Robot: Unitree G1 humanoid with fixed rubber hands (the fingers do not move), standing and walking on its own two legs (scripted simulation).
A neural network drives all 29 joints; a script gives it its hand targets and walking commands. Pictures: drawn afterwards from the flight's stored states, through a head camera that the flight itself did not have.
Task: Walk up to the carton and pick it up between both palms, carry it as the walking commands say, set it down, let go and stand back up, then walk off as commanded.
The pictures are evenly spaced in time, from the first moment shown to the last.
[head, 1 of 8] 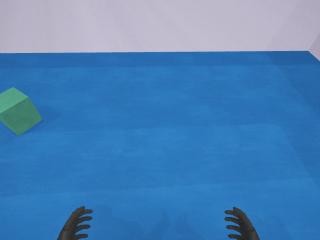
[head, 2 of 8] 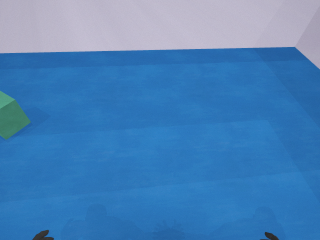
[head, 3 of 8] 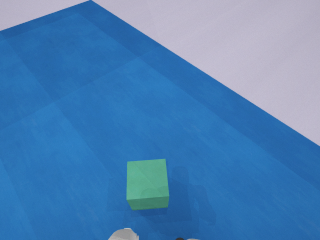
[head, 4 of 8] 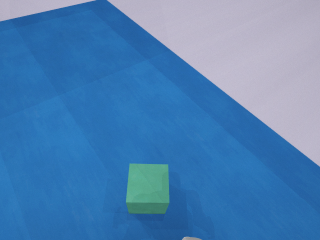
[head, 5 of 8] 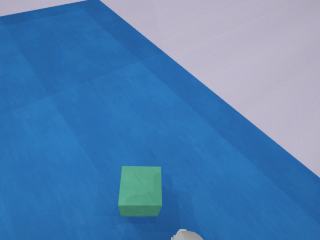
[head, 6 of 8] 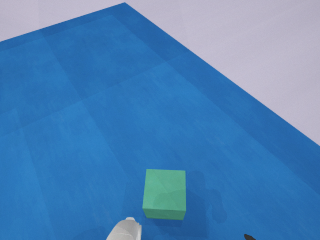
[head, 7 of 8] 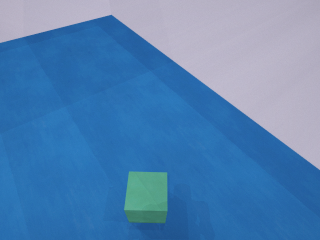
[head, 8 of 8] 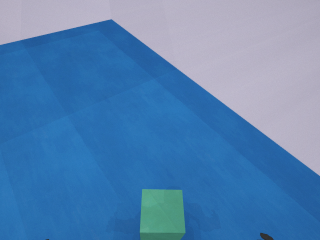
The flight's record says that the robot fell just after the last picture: no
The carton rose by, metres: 0.00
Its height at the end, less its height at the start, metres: +0.00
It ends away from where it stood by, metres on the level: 0.00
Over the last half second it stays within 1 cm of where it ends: yes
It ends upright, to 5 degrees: yes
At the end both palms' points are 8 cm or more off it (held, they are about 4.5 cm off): yes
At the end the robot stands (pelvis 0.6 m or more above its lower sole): yes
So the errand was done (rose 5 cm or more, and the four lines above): no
